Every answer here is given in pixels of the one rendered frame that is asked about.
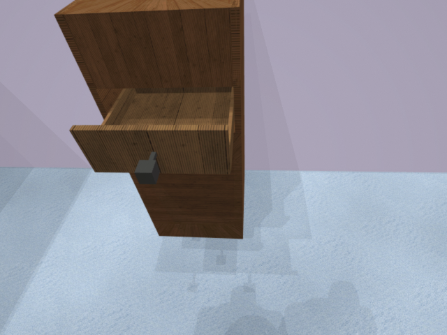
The drawer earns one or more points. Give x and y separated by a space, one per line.
190 129

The cabinet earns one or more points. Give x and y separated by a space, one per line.
125 44

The handle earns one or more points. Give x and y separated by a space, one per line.
147 171

